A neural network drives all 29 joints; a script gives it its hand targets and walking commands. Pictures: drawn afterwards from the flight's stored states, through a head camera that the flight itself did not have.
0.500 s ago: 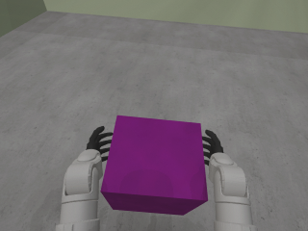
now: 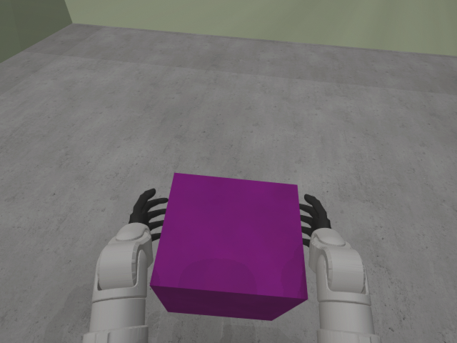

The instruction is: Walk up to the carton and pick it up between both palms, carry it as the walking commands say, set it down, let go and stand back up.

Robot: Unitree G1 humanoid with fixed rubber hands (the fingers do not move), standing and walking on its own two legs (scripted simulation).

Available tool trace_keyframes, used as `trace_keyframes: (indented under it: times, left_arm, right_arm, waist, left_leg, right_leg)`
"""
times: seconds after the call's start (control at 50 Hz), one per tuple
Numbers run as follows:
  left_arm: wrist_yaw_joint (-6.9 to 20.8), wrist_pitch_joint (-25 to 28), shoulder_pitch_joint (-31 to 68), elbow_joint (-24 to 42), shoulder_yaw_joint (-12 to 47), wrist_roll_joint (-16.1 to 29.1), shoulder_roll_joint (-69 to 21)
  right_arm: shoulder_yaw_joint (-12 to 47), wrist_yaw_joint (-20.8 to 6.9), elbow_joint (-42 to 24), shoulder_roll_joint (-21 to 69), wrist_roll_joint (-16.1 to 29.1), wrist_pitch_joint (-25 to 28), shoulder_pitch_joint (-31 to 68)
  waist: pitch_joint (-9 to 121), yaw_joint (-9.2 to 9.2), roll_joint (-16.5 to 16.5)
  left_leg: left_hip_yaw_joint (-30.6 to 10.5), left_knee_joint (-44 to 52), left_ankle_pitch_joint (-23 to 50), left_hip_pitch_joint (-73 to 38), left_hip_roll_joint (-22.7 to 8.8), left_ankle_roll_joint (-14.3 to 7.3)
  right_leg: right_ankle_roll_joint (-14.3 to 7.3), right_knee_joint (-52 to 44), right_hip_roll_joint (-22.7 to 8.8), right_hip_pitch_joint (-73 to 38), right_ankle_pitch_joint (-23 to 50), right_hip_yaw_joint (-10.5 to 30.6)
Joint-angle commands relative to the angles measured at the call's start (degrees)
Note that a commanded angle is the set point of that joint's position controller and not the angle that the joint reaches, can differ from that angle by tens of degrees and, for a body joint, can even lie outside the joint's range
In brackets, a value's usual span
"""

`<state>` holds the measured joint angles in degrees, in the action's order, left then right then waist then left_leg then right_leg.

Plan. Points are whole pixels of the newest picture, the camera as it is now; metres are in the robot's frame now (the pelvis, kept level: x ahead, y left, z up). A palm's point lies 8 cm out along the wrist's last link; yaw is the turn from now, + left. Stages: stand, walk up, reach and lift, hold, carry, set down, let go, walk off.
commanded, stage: carry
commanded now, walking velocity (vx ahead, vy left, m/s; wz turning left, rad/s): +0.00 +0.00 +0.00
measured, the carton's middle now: (227, 253) +0.28 +0.00 -0.01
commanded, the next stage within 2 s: hold in 1.60 s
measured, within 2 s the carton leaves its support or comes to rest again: neither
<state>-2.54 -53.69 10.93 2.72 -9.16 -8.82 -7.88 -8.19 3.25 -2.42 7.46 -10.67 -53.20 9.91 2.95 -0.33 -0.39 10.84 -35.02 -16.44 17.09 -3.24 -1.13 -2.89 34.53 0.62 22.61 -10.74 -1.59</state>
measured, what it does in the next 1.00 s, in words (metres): stands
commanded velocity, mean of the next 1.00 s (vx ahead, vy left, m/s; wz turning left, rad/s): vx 0.00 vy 0.00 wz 0.00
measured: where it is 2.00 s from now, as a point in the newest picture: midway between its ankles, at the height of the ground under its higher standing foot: outside the picture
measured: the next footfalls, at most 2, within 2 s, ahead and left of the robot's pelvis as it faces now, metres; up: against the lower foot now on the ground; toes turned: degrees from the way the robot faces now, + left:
none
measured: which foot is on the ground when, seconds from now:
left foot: down 0.00-1.00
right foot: down 0.00-1.00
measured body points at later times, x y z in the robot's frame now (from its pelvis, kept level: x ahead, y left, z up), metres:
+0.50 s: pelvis +0.00 +0.00 +0.00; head -0.02 +0.00 +0.45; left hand +0.29 +0.16 +0.05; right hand +0.29 -0.16 +0.05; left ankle +0.03 +0.11 -0.72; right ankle +0.08 -0.09 -0.72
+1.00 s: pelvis +0.00 +0.00 +0.00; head -0.02 +0.00 +0.45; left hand +0.30 +0.16 +0.05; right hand +0.29 -0.15 +0.05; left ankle +0.03 +0.11 -0.72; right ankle +0.08 -0.09 -0.72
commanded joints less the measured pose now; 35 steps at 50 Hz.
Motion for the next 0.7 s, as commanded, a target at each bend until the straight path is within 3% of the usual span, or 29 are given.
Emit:
trace_keyframes:
  times: [0.0, 0.02, 0.04, 0.06, 0.08, 0.1, 0.12, 0.14, 0.16, 0.18, 0.2, 0.22, 0.24, 0.3, 0.32, 0.34, 0.36, 0.38, 0.42, 0.44, 0.46, 0.48, 0.5, 0.52, 0.54, 0.56, 0.6, 0.62, 0.68]
  left_arm:
    - [10.6, 3.6, 32.6, 9.6, 33.1, 16.7, -39.5]
    - [10.4, 4.7, 24.6, -10.5, 23.6, 7.5, -35.9]
    - [10.4, 5.0, 23.8, -1.0, 28.4, 10.8, -38.4]
    - [10.4, 4.9, 27.0, 14.4, 36.3, 17.6, -42.2]
    - [10.5, 4.5, 31.2, 11.7, 36.7, 17.6, -43.3]
    - [10.4, 4.3, 26.6, 3.6, 31.0, 13.5, -40.8]
    - [10.3, 4.6, 27.3, 8.5, 32.7, 15.5, -40.7]
    - [10.4, 5.2, 28.3, 1.8, 29.6, 12.7, -39.8]
    - [10.3, 5.0, 28.2, 11.4, 34.7, 16.8, -40.5]
    - [10.6, 5.1, 25.4, -2.9, 29.0, 11.6, -39.1]
    - [10.3, 4.8, 27.5, 5.8, 31.9, 14.7, -38.8]
    - [10.3, 6.4, 26.8, -2.7, 27.7, 10.5, -37.2]
    - [10.4, 6.1, 30.8, 4.6, 31.1, 13.6, -38.0]
    - [9.6, 4.6, 28.0, 10.4, 33.6, 16.7, -40.2]
    - [9.8, 4.9, 26.9, 1.2, 30.7, 12.6, -38.9]
    - [10.0, 6.2, 28.6, 6.0, 30.6, 13.6, -39.0]
    - [10.0, 4.2, 26.9, 10.5, 35.6, 17.9, -42.1]
    - [10.0, 4.5, 28.7, 8.6, 33.0, 16.0, -40.7]
    - [10.4, 5.3, 20.8, -9.0, 25.2, 8.4, -37.8]
    - [10.1, 5.4, 31.6, 11.2, 34.4, 16.9, -39.8]
    - [10.0, 3.8, 33.4, 21.0, 40.1, 20.8, -42.6]
    - [10.4, 5.9, 32.8, 2.0, 27.9, 12.6, -37.8]
    - [10.2, 5.7, 28.0, -4.1, 26.3, 10.1, -38.0]
    - [10.6, 6.6, 29.0, 5.6, 30.8, 14.4, -40.2]
    - [10.8, 6.8, 24.8, 0.6, 28.9, 12.4, -39.8]
    - [10.6, 7.5, 26.8, 4.3, 31.1, 13.6, -38.7]
    - [10.6, 8.1, 26.8, -1.8, 27.8, 11.1, -38.4]
    - [10.4, 7.8, 23.3, -0.7, 30.1, 11.6, -39.6]
    - [10.3, 6.6, 27.9, 10.4, 35.4, 17.0, -42.3]
  right_arm:
    - [32.9, -10.5, -13.6, 40.3, 18.5, 3.7, 36.9]
    - [21.4, -10.6, 6.5, 36.0, 8.7, 4.6, 25.2]
    - [27.2, -10.7, 0.7, 39.5, 13.1, 5.3, 25.4]
    - [35.1, -10.6, -17.8, 40.9, 20.0, 5.1, 32.3]
    - [34.4, -10.6, -17.0, 41.2, 20.0, 5.3, 37.7]
    - [30.0, -10.4, -8.0, 40.3, 16.1, 5.1, 32.6]
    - [32.2, -10.0, -12.7, 39.4, 17.4, 4.5, 33.3]
    - [27.7, -10.2, -3.0, 40.1, 14.1, 5.1, 31.6]
    - [34.3, -10.2, -15.2, 40.6, 19.3, 5.1, 35.4]
    - [28.0, -10.2, -2.3, 37.9, 13.4, 5.5, 32.4]
    - [30.5, -10.2, -7.0, 39.7, 15.7, 4.9, 29.8]
    - [25.4, -10.5, 2.5, 37.4, 11.3, 6.4, 26.9]
    - [29.4, -10.3, -5.7, 38.6, 15.0, 6.3, 32.5]
    - [34.8, -9.8, -16.8, 39.7, 20.2, 4.6, 37.2]
    - [29.5, -10.3, -3.9, 39.1, 15.4, 4.9, 29.7]
    - [29.9, -10.3, -6.2, 40.2, 16.0, 5.9, 31.4]
    - [35.8, -9.6, -18.7, 40.5, 20.3, 4.5, 35.2]
    - [33.6, -10.0, -14.3, 40.3, 19.1, 4.4, 37.9]
    - [23.8, -10.3, 7.0, 37.6, 10.2, 5.2, 24.5]
    - [33.0, -10.4, -10.6, 41.4, 18.2, 4.9, 32.3]
    - [37.6, -10.6, -18.4, 43.5, 22.3, 3.0, 32.5]
    - [25.4, -10.5, 1.6, 38.8, 12.8, 5.5, 31.7]
    - [23.4, -10.3, 5.8, 38.6, 10.9, 5.5, 27.7]
    - [29.1, -10.3, -6.9, 40.4, 15.1, 6.8, 31.2]
    - [27.8, -10.1, -3.8, 38.9, 13.5, 7.2, 29.9]
    - [29.4, -10.3, -2.8, 40.0, 14.1, 7.5, 27.0]
    - [27.6, -10.1, -2.1, 38.4, 13.0, 8.6, 32.3]
    - [29.1, -10.4, -2.9, 39.3, 14.2, 8.2, 29.0]
    - [34.8, -9.8, -18.3, 40.3, 19.1, 7.4, 36.9]
  waist:
    - [18.8, 0.17, -5.3]
    - [17.9, 0.28, -2.5]
    - [18.4, 0.25, -0.4]
    - [21.2, 0.29, 2.8]
    - [22.1, 0.01, 3.3]
    - [22.4, 0.25, 0.2]
    - [21.6, 0.20, -4.9]
    - [21.6, 0.50, -3.3]
    - [21.3, 0.42, -2.7]
    - [18.9, 0.12, -2.1]
    - [17.7, 0.18, -3.3]
    - [17.2, 0.13, -1.5]
    - [16.6, 0.15, -1.2]
    - [20.4, -0.17, -3.2]
    - [20.6, 0.01, -3.7]
    - [23.1, 0.25, -2.9]
    - [21.2, 0.30, -5.8]
    - [20.5, 0.15, -3.9]
    - [17.4, 0.18, -2.3]
    - [16.8, 0.36, -2.3]
    - [17.3, 0.29, 0.5]
    - [19.5, 0.26, -2.4]
    - [19.0, 0.34, -3.7]
    - [21.2, 0.29, -3.6]
    - [21.0, 0.33, -2.9]
    - [18.2, 0.39, -3.2]
    - [21.5, 0.35, -5.0]
    - [20.2, 0.37, -2.2]
    - [22.2, 0.30, -3.1]
  left_leg:
    - [-10.0, 6.2, -6.1, -0.9, -3.9, -2.5]
    - [-10.2, 7.6, -5.7, -1.4, -3.1, -1.5]
    - [-11.1, 8.5, -3.4, -3.2, -3.7, -1.6]
    - [-12.0, 9.8, -1.8, -5.8, -5.9, -2.1]
    - [-10.3, 9.7, -0.6, -5.8, -5.5, -1.7]
    - [-9.0, 6.5, 0.7, -6.5, -4.0, -1.2]
    - [-8.2, 6.3, -0.3, -5.5, -3.3, -1.0]
    - [-10.5, 7.2, -1.0, -4.8, -4.1, -2.1]
    - [-8.8, 6.1, -3.6, -5.3, -2.9, -2.0]
    - [-9.5, 8.2, -3.5, -3.6, -3.0, -1.7]
    - [-8.4, 5.9, -6.3, -3.2, -2.9, -1.8]
    - [-9.2, 7.4, -5.9, -4.0, -3.0, -1.8]
    - [-11.2, 8.2, -4.5, -1.9, -4.6, -2.3]
    - [-10.1, 7.5, -3.5, -2.2, -3.9, -1.8]
    - [-9.6, 5.4, -4.9, -3.9, -2.8, -1.8]
    - [-10.1, 5.0, -2.9, -4.1, -2.5, -1.8]
    - [-9.8, 4.6, -1.7, -4.3, -3.2, -2.3]
    - [-10.0, 6.7, -2.7, -5.6, -3.2, -2.1]
    - [-10.1, 7.3, -6.6, -2.7, -3.6, -2.4]
    - [-9.9, 7.3, -4.7, -1.8, -3.9, -2.3]
    - [-9.7, 8.1, -2.4, -3.2, -4.1, -2.0]
    - [-8.7, 5.9, -4.6, -4.0, -2.3, -2.0]
    - [-9.9, 6.9, -4.7, -4.1, -3.6, -2.3]
    - [-9.2, 6.1, -5.1, -4.0, -2.7, -1.7]
    - [-9.5, 6.2, -3.5, -3.9, -3.0, -2.2]
    - [-8.5, 6.2, -4.0, -2.1, -2.1, -1.6]
    - [-8.5, 3.8, -5.3, -3.9, -1.7, -1.5]
    - [-8.4, 6.3, -4.9, -6.4, -2.0, -0.9]
    - [-10.4, 7.7, -0.8, -5.5, -4.2, -1.8]
  right_leg:
    - [-0.7, -12.6, -7.4, -8.4, -6.3, 8.0]
    - [-1.6, -11.7, -7.3, -7.7, -5.5, 8.8]
    - [-1.4, -11.1, -7.8, -7.1, -1.8, 8.1]
    - [-1.0, -8.9, -6.4, -7.0, 1.0, 6.6]
    - [-1.1, -8.3, -7.0, -8.0, 6.3, 6.8]
    - [-1.5, -9.7, -7.2, -10.1, 8.3, 7.4]
    - [-1.5, -9.7, -7.3, -9.3, 7.9, 7.7]
    - [-1.7, -8.8, -7.1, -9.6, 6.2, 7.1]
    - [-1.2, -11.4, -7.9, -8.2, 1.5, 9.8]
    - [-1.1, -11.1, -7.5, -6.4, -3.0, 9.7]
    - [-1.1, -13.9, -7.4, -5.7, -7.6, 10.3]
    - [-1.4, -13.2, -7.7, -5.2, -8.5, 10.1]
    - [-1.1, -12.0, -7.5, -6.1, -4.5, 8.8]
    - [-0.6, -10.1, -7.4, -9.1, -2.4, 7.5]
    - [-1.0, -12.9, -8.5, -8.8, -3.1, 10.4]
    - [-1.8, -11.4, -8.2, -9.7, -2.9, 9.4]
    - [-1.2, -12.3, -7.7, -8.4, -0.3, 8.8]
    - [-0.8, -10.8, -7.2, -6.2, -2.1, 8.7]
    - [-1.2, -11.5, -7.3, -6.5, -4.5, 9.1]
    - [-1.2, -12.3, -7.8, -5.7, -5.3, 9.6]
    - [-1.0, -12.3, -8.0, -6.0, -1.8, 8.5]
    - [-1.1, -11.8, -7.5, -6.8, -4.1, 9.9]
    - [-1.2, -12.1, -7.3, -6.5, -6.1, 8.9]
    - [-0.9, -13.1, -7.8, -8.5, -7.5, 9.1]
    - [-1.5, -13.1, -7.9, -8.8, -4.4, 9.5]
    - [-1.0, -12.7, -7.9, -7.8, -3.6, 9.6]
    - [-0.8, -14.6, -8.9, -8.0, -9.9, 12.1]
    - [-0.9, -14.1, -8.9, -6.3, -8.8, 11.4]
    - [-0.8, -9.1, -6.9, -8.4, 2.9, 7.6]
